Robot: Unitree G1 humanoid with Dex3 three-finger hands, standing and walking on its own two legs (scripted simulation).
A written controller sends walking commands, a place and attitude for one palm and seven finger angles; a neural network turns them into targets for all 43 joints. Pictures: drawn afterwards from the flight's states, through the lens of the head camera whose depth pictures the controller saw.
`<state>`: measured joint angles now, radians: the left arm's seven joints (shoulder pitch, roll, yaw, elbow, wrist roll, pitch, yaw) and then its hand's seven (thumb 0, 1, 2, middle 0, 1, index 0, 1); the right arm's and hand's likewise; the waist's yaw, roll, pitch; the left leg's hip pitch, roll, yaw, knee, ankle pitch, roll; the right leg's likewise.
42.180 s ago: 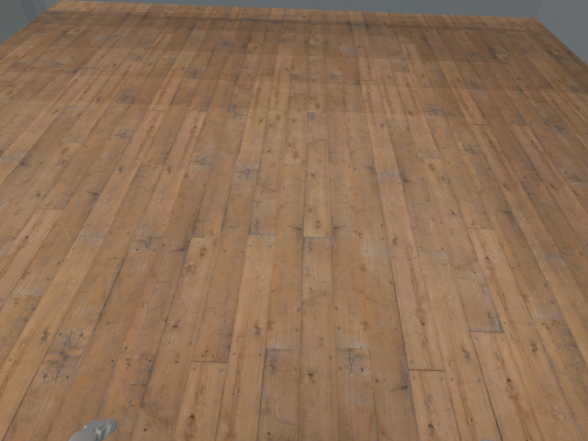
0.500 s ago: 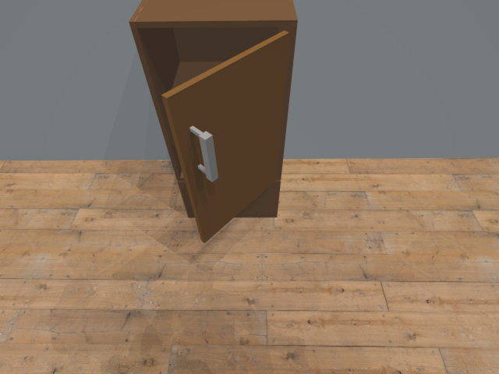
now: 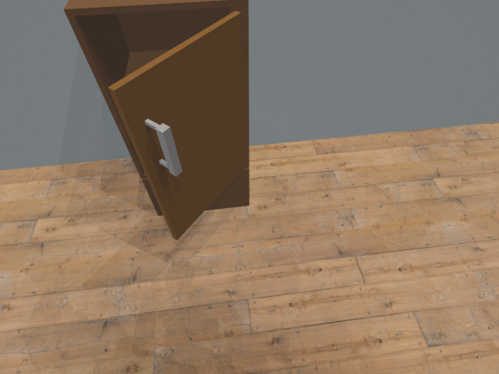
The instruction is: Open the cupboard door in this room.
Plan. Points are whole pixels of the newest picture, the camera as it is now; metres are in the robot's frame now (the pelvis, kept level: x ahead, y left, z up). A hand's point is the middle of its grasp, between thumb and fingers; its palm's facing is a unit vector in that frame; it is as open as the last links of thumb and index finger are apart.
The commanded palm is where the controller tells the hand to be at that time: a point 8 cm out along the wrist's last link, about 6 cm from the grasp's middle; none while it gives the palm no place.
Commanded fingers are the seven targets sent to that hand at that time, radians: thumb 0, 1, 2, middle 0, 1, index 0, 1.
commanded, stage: walk to a spot facing it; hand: left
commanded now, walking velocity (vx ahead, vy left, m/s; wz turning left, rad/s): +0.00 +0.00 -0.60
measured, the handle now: (163, 148) +0.57 +0.24 -0.03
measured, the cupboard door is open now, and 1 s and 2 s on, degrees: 47 47 47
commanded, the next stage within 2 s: none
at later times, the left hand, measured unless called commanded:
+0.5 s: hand out of the picture +0.08 +0.19 -0.17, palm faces -0.17 -0.95 -0.25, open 7.4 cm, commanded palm none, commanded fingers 0.00 0.90 0.90 -0.20 -0.30 -0.20 -0.30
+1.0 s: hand (196, 357) +0.17 +0.12 -0.17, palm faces -0.53 -0.82 -0.22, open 7.4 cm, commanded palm none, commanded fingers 0.00 0.90 0.90 -0.20 -0.30 -0.20 -0.30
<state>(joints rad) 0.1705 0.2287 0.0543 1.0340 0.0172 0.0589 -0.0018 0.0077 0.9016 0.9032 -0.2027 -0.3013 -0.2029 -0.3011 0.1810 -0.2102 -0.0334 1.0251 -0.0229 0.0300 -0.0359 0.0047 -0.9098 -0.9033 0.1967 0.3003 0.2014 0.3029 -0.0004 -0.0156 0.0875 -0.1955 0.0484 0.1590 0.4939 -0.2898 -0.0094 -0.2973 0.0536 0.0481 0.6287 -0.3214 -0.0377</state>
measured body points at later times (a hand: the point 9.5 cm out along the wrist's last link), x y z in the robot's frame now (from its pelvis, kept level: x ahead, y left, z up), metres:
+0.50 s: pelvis -0.01 +0.00 +0.00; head +0.04 -0.02 +0.45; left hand +0.09 +0.24 -0.15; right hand +0.06 -0.28 -0.13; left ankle +0.02 +0.15 -0.73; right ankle +0.00 -0.10 -0.73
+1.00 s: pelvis -0.02 -0.01 -0.01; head +0.03 -0.03 +0.44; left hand +0.20 +0.16 -0.16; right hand -0.12 -0.28 -0.13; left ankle +0.06 +0.10 -0.73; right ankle -0.06 -0.13 -0.70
